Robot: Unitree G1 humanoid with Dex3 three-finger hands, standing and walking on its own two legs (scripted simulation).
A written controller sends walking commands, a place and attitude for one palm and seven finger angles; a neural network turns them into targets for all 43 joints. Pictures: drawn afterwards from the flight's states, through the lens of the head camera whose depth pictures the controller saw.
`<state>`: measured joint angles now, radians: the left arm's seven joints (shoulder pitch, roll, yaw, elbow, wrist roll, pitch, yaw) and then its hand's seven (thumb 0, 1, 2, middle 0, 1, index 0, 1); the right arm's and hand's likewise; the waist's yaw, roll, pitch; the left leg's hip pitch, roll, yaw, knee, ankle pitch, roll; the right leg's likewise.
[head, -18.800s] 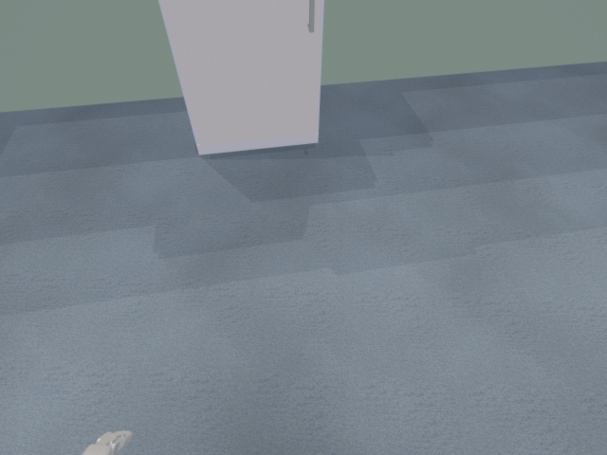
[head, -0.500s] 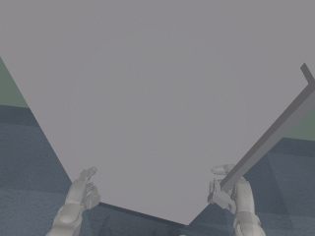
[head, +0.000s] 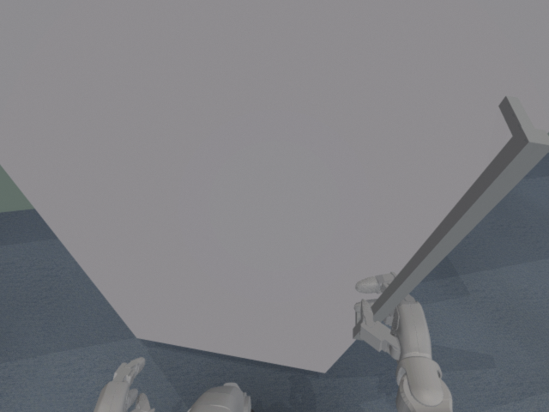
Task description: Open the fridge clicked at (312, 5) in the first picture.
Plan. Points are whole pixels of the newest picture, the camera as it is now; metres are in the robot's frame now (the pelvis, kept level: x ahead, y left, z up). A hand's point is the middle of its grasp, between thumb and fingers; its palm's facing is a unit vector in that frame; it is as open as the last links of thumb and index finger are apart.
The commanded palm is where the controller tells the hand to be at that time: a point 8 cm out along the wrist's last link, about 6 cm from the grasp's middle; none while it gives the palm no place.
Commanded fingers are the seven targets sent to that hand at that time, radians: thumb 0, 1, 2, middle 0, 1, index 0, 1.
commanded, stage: walk backward, drawing the door open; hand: right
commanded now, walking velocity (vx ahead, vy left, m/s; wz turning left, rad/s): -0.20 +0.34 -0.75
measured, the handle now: (407, 263) +0.31 -0.12 +0.10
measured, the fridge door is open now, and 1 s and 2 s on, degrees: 21 57 81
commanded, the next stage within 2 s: stop walking and hold the door back in 1.40 s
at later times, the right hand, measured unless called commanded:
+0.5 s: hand out of the picture +0.11 -0.05 -0.01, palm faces +0.40 +0.90 -0.19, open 5.3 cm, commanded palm +0.06 -0.08 -0.01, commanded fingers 0.00 -0.90 -0.90 0.45 1.40 0.45 1.40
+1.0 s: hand out of the picture -0.02 +0.06 -0.01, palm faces +0.83 +0.49 -0.27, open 5.6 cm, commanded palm -0.09 +0.06 -0.01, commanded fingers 0.00 -0.90 -0.90 0.45 1.40 0.45 1.40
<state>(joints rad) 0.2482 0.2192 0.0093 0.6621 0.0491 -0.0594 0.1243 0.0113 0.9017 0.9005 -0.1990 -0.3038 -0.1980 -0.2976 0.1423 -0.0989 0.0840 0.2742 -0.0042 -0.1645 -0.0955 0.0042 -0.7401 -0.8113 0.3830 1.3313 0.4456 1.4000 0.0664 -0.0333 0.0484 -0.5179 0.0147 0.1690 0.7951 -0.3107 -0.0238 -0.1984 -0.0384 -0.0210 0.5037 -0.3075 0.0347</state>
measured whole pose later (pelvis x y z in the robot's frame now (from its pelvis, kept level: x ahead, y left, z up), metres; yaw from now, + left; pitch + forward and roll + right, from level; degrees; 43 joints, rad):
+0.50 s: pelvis -0.08 +0.18 -0.01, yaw -23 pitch +1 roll +0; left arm 0.24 0.24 0.02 0.62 0.03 -0.09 0.13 0.01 0.90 0.90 -0.20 -0.30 -0.20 -0.30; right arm 0.13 -0.13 0.00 0.27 -0.02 -0.13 -0.06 0.00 -0.72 -0.82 0.38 1.32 0.45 1.40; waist 0.05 -0.02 0.02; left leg -0.46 0.06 0.28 0.56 -0.14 0.08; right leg -0.22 -0.02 -0.13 0.63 -0.45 0.00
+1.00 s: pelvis -0.05 +0.37 +0.00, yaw -43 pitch -1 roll -2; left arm 0.17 0.25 0.05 0.70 0.02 -0.08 0.11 0.01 0.90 0.90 -0.20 -0.30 -0.20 -0.30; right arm 0.21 -0.15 -0.17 0.34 0.07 -0.16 -0.09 -0.02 -0.65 -0.80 0.36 1.14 0.45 1.40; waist 0.03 -0.07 0.08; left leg -0.32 0.07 0.14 0.59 -0.25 0.06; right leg -0.51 0.02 -0.01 1.26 -0.50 0.08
